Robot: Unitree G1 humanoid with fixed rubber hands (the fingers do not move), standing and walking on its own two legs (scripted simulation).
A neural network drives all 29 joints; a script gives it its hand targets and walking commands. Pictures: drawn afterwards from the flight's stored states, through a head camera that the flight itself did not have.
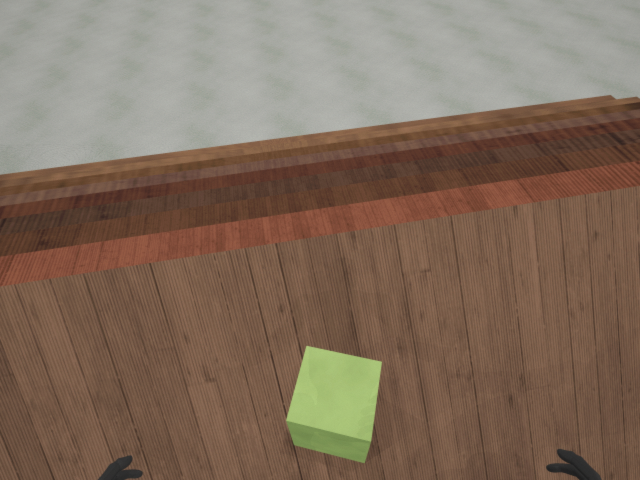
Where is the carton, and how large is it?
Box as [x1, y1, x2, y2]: [286, 346, 381, 462]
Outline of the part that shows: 306,346 286,419 293,443 299,446 364,462 371,438 381,362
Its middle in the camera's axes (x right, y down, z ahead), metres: +0.04 +0.47 +1.09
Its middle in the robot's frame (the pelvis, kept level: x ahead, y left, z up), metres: +0.40 +0.00 -0.66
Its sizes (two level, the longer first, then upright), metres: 0.210 0.200 0.250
